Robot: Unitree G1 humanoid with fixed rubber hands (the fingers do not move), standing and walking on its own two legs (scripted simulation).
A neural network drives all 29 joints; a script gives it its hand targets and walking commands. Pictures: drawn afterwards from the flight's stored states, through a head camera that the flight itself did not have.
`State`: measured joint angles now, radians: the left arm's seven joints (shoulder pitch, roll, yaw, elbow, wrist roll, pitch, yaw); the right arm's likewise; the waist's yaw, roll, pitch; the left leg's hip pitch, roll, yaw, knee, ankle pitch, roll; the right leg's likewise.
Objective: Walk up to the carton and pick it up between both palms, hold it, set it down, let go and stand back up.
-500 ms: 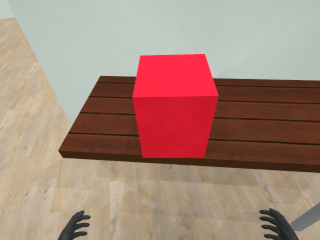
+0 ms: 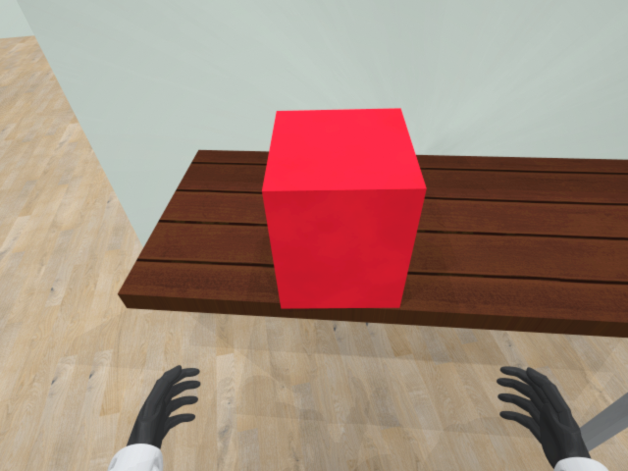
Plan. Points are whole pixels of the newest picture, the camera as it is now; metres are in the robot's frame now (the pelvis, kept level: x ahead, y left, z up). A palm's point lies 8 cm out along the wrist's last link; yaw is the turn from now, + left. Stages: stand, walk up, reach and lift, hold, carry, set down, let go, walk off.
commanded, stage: reach and lift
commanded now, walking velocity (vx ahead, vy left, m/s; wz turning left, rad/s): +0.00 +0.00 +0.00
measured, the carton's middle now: (339, 211) +0.50 +0.00 +0.07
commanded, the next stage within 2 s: none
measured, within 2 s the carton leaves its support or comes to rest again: neither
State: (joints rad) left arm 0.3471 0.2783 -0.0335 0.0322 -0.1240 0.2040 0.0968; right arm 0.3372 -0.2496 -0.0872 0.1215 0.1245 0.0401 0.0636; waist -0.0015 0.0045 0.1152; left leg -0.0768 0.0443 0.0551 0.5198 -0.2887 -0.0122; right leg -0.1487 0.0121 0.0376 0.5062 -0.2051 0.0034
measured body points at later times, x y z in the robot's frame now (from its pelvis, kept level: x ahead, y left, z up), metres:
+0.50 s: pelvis +0.00 -0.01 +0.00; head +0.00 -0.01 +0.45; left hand +0.24 +0.20 +0.06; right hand +0.22 -0.24 +0.05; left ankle +0.01 +0.13 -0.73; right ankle +0.06 -0.12 -0.73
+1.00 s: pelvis +0.01 -0.01 +0.00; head +0.00 -0.02 +0.45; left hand +0.32 +0.20 +0.12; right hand +0.30 -0.21 +0.12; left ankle +0.01 +0.13 -0.73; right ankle +0.06 -0.12 -0.73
